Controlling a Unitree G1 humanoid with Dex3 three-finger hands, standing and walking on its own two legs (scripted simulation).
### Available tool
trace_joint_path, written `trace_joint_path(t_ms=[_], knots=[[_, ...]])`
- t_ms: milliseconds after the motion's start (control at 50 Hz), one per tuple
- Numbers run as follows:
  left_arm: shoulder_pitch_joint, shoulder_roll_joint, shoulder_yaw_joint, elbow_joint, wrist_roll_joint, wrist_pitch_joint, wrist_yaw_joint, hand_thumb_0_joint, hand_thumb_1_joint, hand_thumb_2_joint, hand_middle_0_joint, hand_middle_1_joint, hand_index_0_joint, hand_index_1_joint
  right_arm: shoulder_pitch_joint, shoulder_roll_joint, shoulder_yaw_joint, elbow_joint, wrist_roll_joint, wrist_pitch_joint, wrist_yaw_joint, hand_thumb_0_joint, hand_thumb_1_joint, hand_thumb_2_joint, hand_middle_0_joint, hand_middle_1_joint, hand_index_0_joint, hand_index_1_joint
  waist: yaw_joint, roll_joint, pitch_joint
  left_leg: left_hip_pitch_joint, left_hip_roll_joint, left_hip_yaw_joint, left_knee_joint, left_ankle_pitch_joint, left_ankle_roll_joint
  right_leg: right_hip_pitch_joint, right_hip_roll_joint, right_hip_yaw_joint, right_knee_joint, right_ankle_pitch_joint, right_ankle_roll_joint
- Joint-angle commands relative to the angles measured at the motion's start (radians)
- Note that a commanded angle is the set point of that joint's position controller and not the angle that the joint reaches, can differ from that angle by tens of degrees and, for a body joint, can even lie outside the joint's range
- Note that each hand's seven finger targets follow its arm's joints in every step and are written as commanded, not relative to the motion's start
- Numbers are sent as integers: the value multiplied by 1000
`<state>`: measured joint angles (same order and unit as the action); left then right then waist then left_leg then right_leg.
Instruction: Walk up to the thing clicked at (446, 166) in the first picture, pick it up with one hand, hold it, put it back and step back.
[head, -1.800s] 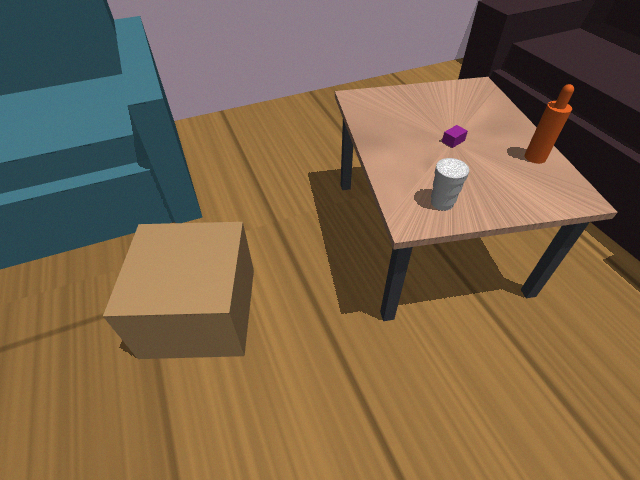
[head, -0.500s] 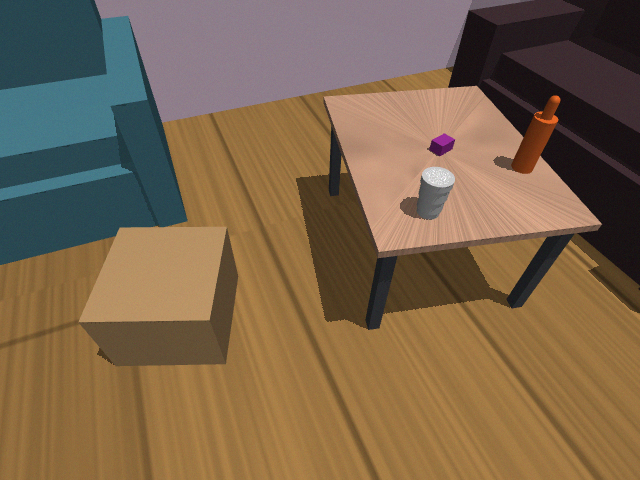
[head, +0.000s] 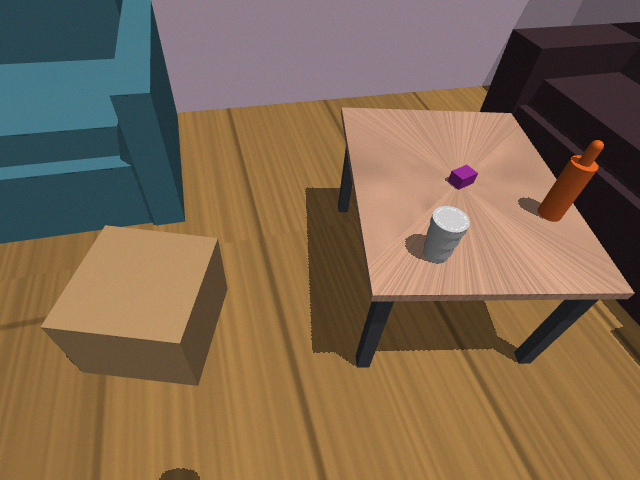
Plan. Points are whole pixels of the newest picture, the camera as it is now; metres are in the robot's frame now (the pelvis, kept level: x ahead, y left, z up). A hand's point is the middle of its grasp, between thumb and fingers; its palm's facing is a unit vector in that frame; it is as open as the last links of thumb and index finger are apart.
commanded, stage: walk up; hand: right
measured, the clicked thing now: (442, 237) +0.71 -0.26 -0.22
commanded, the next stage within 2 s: none
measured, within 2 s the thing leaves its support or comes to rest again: neither
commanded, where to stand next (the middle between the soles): +0.27 -0.09 m, yaw +4 degrees
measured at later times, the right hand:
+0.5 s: hand (624, 473) +0.20 -0.42 -0.14, palm faces -0.06 +0.90 -0.44, open 7.4 cm
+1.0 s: hand (555, 360) +0.37 -0.37 -0.14, palm faces -0.12 +0.93 -0.36, open 7.3 cm
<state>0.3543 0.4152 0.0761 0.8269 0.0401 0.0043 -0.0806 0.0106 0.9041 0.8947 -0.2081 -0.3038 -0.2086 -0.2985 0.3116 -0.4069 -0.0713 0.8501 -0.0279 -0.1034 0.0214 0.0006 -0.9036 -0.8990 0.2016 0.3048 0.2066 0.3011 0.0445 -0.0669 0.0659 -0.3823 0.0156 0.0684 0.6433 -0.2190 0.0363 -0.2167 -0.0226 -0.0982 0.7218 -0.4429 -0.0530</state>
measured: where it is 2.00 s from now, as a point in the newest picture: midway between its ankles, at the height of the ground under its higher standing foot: outside the picture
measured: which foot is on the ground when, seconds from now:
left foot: down 0.00-0.40, up 0.42-0.72, down 0.74-1.00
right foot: up 0.00-0.36, down 0.38-1.00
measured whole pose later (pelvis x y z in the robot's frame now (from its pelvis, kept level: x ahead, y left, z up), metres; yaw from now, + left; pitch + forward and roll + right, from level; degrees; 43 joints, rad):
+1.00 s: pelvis +0.20 -0.14 -0.01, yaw +5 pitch -2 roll -1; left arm 0.20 0.39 0.01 0.93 0.02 -0.03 0.01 0.01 0.91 0.89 -0.21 -0.30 -0.21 -0.30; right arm 0.09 -0.37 -0.02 0.88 -0.01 0.02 0.02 0.00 -0.90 -0.90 0.20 0.30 0.21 0.30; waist 0.02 0.01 0.10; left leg -0.44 0.01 0.00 0.75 -0.32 0.02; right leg -0.30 -0.03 -0.05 0.76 -0.41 0.00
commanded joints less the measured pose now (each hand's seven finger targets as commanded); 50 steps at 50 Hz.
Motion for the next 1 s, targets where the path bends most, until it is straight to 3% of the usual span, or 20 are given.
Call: trace_joint_path(t_ms=[0,60,120,220,300,340,380,400,440,500,640,700,720,760,780,820,860,920,940,980], knots=[[-37,256,64,-120,-2,-16,22,0,900,900,-200,-300,-200,-300,179,-372,-113,-63,30,-20,-52,0,-900,-900,200,300,200,300,-113,138,-54,385,445,-795,-416,-483,224,-547,-27,235,468,-68,2],[0,229,71,-81,-7,-17,22,0,900,900,-200,-300,-200,-300,93,-289,-74,-79,27,-27,-57,0,-900,-900,200,300,200,300,-44,133,10,272,313,-445,-317,-56,182,-473,-81,244,433,47,25],[-7,198,69,-79,-8,-11,6,0,900,900,-200,-300,-200,-300,93,-294,-68,-86,19,-34,-49,0,-900,-900,200,300,200,300,-41,192,18,177,272,-276,-299,161,190,-381,-89,180,331,94,54],[-131,176,70,-117,-14,-5,-22,0,900,900,-200,-300,-200,-300,94,-337,-80,-99,15,-33,-43,0,-900,-900,200,300,200,300,-68,234,15,95,238,-191,-294,47,167,-271,-98,107,107,181,40],[-59,193,88,-73,-18,-15,-22,0,900,900,-200,-300,-200,-300,19,-344,-79,-110,7,-15,-38,0,-900,-900,200,300,200,300,-3,227,-22,-44,214,-155,-209,-153,138,-5,-37,4,-24,154,20],[81,238,113,-24,-10,-34,-2,0,900,900,-200,-300,-200,-300,67,-254,-46,-102,0,2,-40,0,-900,-900,200,300,200,300,68,3,-73,-127,130,-85,159,-81,96,194,8,27,-125,46,12],[112,369,123,-55,-10,-57,20,0,900,900,-200,-300,-200,-300,43,-186,-20,-140,28,4,-53,0,-900,-900,200,300,200,300,89,-309,-40,-418,-58,-69,605,-331,7,181,-382,729,-508,-160,-157],[34,367,116,-81,-24,-54,22,0,900,900,-200,-300,-200,-300,29,-248,-37,-119,17,5,-62,0,-900,-900,200,300,200,300,51,-171,14,-370,4,-167,650,-319,4,52,-413,753,-511,-168,-205],[-30,294,93,-81,-39,-60,36,0,900,900,-200,-300,-200,-300,103,-262,-39,-55,37,6,-45,0,-900,-900,200,300,200,300,-9,-64,12,-303,48,-158,567,-200,8,40,-303,492,-417,-24,-177],[-50,254,66,-79,-34,-79,52,0,900,900,-200,-300,-200,-300,135,-220,-34,-20,23,20,-24,0,-900,-900,200,300,200,300,-33,-103,11,-201,54,-113,438,-144,-8,-30,-252,302,-372,303,-171],[-78,245,29,-72,-39,-83,92,0,900,900,-200,-300,-200,-300,4,-147,-19,-49,20,60,-21,0,-900,-900,200,300,200,300,-27,-74,-86,11,14,-39,121,-47,2,-9,-272,164,-174,898,-142],[-95,239,15,-67,-52,-68,102,0,900,900,-200,-300,-200,-300,-11,-169,-29,-45,14,59,-24,0,-900,-900,200,300,200,300,-52,-19,-105,139,-3,-42,-47,137,33,-64,-232,141,-49,749,-87],[-81,216,4,-68,-53,-66,104,0,900,900,-200,-300,-200,-300,-18,-214,-41,-47,8,57,-27,0,-900,-900,200,300,200,300,-50,63,-124,210,57,-123,-55,353,65,-121,-185,112,2,630,-43],[-27,171,-4,-41,-75,-47,110,0,900,900,-200,-300,-200,-300,-73,-283,-48,-74,26,57,-28,0,-900,-900,200,300,200,300,-27,230,-217,225,305,-444,-100,484,262,-133,-12,57,184,110,35],[-61,186,-2,-19,-63,-41,114,0,900,900,-200,-300,-200,-300,-93,-256,-45,-65,31,64,-28,0,-900,-900,200,300,200,300,-37,225,-212,178,312,-453,-129,414,278,-111,-9,84,189,-148,27],[-73,176,-2,5,-54,-34,109,0,900,900,-200,-300,-200,-300,-139,-229,-28,-62,22,72,-33,0,-900,-900,200,300,200,300,-31,202,-188,117,261,-381,-141,240,225,-108,-20,106,151,-165,16],[-6,174,-5,58,-49,-44,111,0,900,900,-200,-300,-200,-300,-232,-239,-26,-65,22,86,-30,0,-900,-900,200,300,200,300,13,247,-139,25,187,-282,-94,136,144,-19,-14,74,-75,49,12],[-131,306,25,58,-13,-61,114,0,900,900,-200,-300,-200,-300,-224,-175,-12,-38,26,109,-20,0,-900,-900,200,300,200,300,-39,-11,-37,-25,13,-140,78,-155,9,-160,-255,421,-306,15,-115],[-196,297,19,43,-13,-66,113,0,900,900,-200,-300,-200,-300,-210,-181,-17,-12,20,111,-18,0,-900,-900,200,300,200,300,-64,-14,-8,32,23,-114,122,-230,0,-227,-293,439,-301,50,-143],[-233,255,0,46,-17,-72,113,0,900,900,-200,-300,-200,-300,-204,-189,-21,13,23,101,-9,0,-900,-900,200,300,200,300,-84,46,-23,136,45,-144,5,-71,17,-250,-216,303,-261,118,-81]])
